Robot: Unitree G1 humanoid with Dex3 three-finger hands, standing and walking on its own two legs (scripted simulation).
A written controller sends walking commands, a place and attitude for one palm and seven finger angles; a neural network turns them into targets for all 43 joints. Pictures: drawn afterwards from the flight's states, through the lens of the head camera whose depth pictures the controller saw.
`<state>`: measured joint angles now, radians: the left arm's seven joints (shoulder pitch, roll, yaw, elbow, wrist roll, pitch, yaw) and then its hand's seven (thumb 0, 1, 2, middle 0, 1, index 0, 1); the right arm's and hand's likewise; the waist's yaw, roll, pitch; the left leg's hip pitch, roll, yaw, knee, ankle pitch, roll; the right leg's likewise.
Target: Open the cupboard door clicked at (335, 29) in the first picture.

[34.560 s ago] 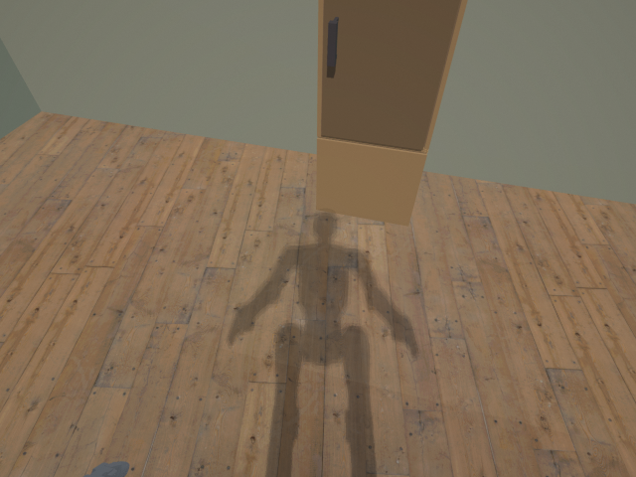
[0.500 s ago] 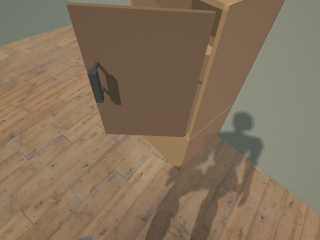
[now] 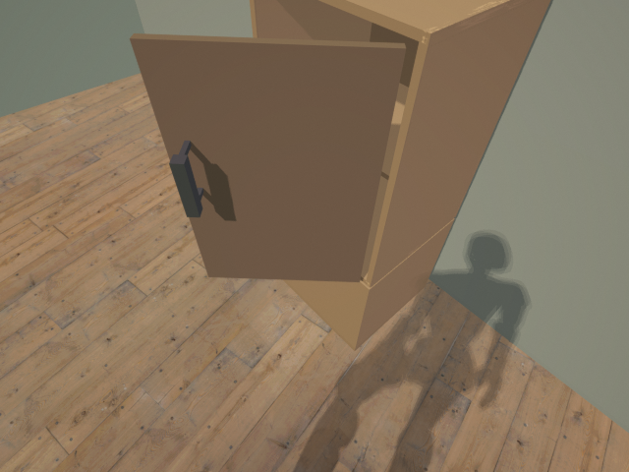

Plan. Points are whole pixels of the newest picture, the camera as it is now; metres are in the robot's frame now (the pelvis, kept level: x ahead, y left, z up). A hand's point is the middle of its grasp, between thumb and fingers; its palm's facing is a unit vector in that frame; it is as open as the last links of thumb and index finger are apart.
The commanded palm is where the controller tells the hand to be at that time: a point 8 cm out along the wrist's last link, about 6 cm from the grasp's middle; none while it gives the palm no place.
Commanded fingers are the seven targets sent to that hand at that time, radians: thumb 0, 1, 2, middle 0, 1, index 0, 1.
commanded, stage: come to a stop and stand still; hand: left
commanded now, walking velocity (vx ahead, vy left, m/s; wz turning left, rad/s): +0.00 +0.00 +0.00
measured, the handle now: (190, 179) +0.58 +0.26 +0.01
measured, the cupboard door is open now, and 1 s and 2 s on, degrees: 46 46 46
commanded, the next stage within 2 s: look again from close up in 0.48 s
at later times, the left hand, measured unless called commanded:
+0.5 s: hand out of the picture +0.03 +0.17 -0.18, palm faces +0.03 -0.98 -0.19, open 7.3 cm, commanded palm none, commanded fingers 0.00 0.90 0.90 -0.20 -0.30 -0.20 -0.30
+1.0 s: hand out of the picture +0.03 +0.22 -0.18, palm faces -0.02 -0.97 -0.23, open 7.4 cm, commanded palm none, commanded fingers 0.00 0.90 0.90 -0.20 -0.30 -0.20 -0.30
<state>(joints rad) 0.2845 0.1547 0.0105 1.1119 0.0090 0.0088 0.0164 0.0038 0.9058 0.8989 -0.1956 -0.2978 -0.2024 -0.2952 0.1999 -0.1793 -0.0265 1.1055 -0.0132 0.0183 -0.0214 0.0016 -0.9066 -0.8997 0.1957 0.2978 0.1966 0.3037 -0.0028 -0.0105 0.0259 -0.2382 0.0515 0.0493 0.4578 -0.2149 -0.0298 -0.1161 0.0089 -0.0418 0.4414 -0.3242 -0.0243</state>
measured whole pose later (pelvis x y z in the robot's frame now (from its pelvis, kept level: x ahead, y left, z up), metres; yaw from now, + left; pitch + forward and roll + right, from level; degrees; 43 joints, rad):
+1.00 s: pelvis +0.01 +0.03 -0.01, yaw -1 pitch -1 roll +0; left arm 0.28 0.19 -0.01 1.04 0.02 0.00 0.04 0.00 0.91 0.90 -0.20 -0.30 -0.20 -0.30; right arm 0.24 -0.18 0.00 1.04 -0.02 0.00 -0.01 0.00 -0.93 -0.90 0.20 0.30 0.20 0.30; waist 0.00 0.00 0.02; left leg -0.25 0.01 0.08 0.55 -0.28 0.02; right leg -0.14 -0.03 0.00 0.52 -0.37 0.02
